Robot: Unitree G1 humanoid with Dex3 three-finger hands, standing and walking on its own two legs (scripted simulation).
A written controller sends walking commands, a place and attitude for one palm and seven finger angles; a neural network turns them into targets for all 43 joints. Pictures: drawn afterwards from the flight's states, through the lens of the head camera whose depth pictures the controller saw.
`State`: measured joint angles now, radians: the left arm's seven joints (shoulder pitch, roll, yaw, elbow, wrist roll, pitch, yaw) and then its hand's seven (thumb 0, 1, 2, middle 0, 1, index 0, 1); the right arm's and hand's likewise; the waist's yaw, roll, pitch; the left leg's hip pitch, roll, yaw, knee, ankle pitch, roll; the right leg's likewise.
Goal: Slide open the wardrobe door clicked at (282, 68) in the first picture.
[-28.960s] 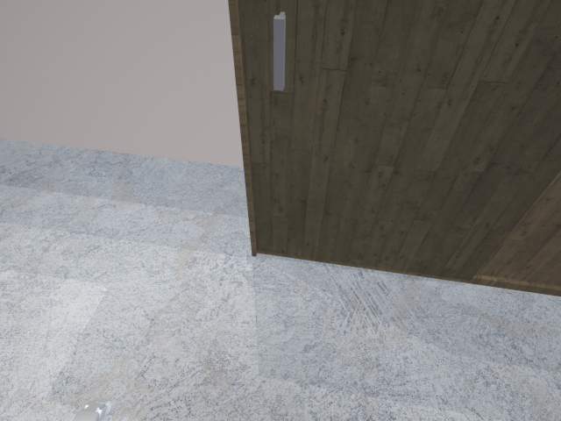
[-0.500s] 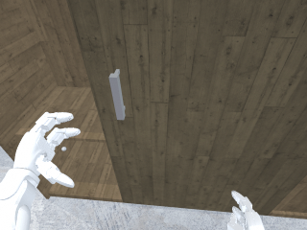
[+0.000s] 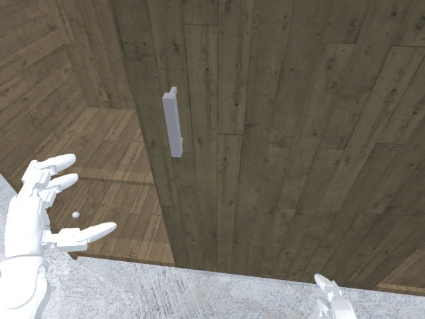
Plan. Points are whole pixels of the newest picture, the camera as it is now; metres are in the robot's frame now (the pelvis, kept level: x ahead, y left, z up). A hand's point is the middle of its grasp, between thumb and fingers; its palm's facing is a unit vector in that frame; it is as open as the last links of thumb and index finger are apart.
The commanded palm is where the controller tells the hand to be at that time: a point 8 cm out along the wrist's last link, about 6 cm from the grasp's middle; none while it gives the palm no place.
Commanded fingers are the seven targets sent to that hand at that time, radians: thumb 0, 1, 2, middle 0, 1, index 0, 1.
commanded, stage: draw the hand back to the body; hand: left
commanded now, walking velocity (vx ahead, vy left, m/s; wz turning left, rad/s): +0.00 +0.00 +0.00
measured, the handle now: (175, 122) +0.49 +0.16 +0.13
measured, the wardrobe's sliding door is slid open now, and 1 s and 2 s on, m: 0.51 0.51 0.51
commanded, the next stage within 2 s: step back with the hand held close in 0.74 s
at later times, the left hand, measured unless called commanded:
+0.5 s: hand (56, 210) +0.20 +0.26 +0.17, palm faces +0.49 -0.80 -0.35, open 7.8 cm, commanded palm +0.16 +0.29 +0.17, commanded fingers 0.00 0.90 0.90 -0.20 -0.30 -0.20 -0.30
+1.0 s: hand (52, 204) +0.21 +0.27 +0.17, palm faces +0.48 -0.79 -0.39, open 7.4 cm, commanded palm +0.15 +0.30 +0.17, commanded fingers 0.00 0.90 0.90 -0.20 -0.30 -0.20 -0.30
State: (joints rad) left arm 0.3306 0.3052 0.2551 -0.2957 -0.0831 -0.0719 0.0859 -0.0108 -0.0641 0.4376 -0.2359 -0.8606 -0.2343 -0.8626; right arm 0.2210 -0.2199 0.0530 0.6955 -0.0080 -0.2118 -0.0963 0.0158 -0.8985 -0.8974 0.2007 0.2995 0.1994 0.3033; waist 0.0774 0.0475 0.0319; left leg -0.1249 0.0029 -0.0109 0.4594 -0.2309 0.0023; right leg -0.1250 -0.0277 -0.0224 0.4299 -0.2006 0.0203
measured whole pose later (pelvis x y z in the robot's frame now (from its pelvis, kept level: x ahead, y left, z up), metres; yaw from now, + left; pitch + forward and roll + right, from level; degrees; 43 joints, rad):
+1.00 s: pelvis +0.01 +0.00 +0.00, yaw -1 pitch -3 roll -1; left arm 0.42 0.35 0.40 -0.37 -0.05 -0.14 0.10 0.01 0.89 0.90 -0.21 -0.30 -0.21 -0.30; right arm 0.18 -0.23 0.02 0.64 -0.01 -0.10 -0.07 0.02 -0.90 -0.90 0.20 0.30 0.20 0.30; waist 0.05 0.06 0.00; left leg -0.16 0.02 -0.01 0.45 -0.23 0.00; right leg -0.14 -0.01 -0.02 0.36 -0.17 0.02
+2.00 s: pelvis -0.13 +0.02 -0.01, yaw +1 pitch +2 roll +0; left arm 0.50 0.40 0.41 -0.51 -0.01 -0.26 0.13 0.01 0.88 0.90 -0.21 -0.30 -0.21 -0.30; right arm 0.20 -0.20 -0.01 0.63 -0.01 -0.13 -0.07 0.02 -0.90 -0.90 0.20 0.30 0.20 0.30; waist 0.02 -0.06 0.00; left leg -0.41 -0.01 0.02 0.67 -0.25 -0.01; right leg -0.34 0.02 0.06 0.56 -0.26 0.02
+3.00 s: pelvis -0.14 +0.04 -0.01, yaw -1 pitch +1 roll +0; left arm 0.50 0.39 0.39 -0.45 -0.02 -0.20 0.15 0.01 0.89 0.90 -0.21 -0.30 -0.21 -0.30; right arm 0.21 -0.21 0.01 0.62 -0.01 -0.16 -0.07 0.02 -0.90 -0.90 0.20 0.30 0.20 0.30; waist 0.01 -0.03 0.02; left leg -0.22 -0.01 0.03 0.53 -0.32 0.02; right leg -0.25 0.02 -0.03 0.52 -0.28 -0.02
